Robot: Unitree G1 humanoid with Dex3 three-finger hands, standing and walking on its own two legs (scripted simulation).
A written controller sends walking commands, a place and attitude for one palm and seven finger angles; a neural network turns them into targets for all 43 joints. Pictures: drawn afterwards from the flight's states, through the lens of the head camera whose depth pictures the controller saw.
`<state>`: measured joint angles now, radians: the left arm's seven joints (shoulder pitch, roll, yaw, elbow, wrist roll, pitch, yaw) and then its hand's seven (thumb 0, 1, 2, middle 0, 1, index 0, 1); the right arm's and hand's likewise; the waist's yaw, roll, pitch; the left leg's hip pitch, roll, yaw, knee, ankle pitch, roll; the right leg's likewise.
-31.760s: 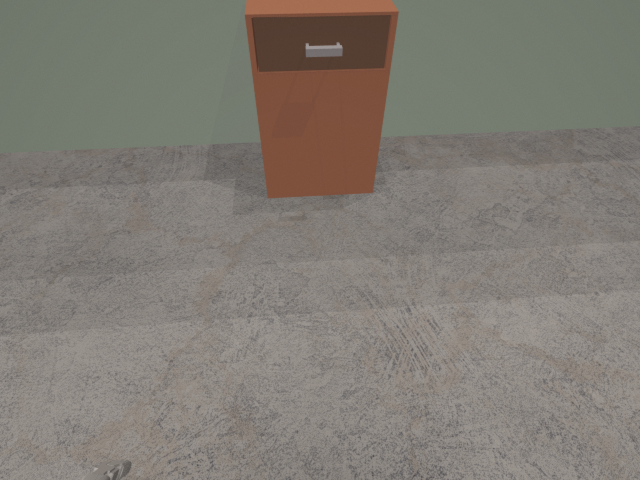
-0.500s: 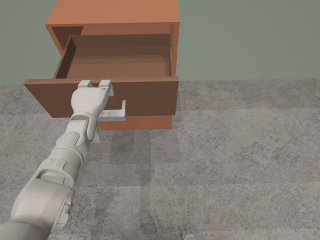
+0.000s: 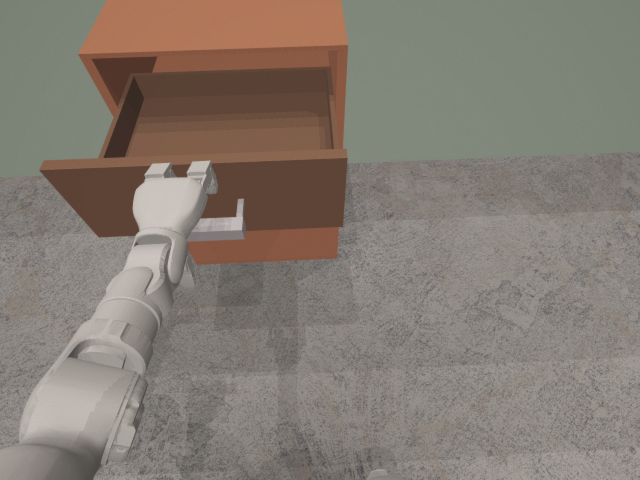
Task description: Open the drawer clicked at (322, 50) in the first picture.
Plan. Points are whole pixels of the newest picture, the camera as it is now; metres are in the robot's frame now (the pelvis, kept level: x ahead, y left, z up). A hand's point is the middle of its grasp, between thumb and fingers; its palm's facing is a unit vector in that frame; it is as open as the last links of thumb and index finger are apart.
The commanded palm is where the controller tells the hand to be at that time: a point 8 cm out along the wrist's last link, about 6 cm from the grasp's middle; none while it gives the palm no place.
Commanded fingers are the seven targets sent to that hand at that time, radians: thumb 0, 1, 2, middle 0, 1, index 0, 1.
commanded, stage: move the hooked fingers above the handle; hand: left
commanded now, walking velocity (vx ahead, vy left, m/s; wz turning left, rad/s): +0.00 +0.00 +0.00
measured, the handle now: (207, 218) +0.52 +0.17 -0.04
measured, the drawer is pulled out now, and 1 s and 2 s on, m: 0.29 0.29 0.29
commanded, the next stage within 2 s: lower the fingers behind the handle in 0.52 s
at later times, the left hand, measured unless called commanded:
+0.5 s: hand (186, 223) +0.46 +0.18 +0.01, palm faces -0.03 -0.03 -1.00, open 13.8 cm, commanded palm +0.44 +0.18 +0.08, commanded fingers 0.00 -0.50 0.30 -0.30 -1.20 -0.30 -1.20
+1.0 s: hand (197, 233) +0.46 +0.17 -0.01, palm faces -0.03 -0.02 -1.00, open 13.8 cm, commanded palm +0.44 +0.17 +0.05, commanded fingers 0.00 -0.50 0.30 -0.30 -1.20 -0.30 -1.20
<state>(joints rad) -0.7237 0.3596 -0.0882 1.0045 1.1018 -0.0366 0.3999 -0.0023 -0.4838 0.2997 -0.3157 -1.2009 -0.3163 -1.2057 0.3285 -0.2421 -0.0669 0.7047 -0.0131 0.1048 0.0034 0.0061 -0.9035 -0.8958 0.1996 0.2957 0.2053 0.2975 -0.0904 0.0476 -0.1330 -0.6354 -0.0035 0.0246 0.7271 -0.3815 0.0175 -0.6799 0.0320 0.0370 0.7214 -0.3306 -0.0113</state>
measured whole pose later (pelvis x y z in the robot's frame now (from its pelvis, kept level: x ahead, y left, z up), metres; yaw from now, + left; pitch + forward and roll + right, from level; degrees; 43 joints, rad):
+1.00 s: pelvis +0.00 +0.00 -0.01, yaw +1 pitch +19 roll +0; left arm -0.76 0.33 -0.10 1.06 1.13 -0.03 0.44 0.00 -0.48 0.30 -0.31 -1.20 -0.31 -1.20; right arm 0.30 -0.24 -0.07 0.71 -0.03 0.09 0.01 0.00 -0.90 -0.90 0.20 0.30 0.21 0.30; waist -0.10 0.04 -0.14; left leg -0.72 -0.01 0.01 0.80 -0.41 0.02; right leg -0.76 0.03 0.02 0.79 -0.36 -0.01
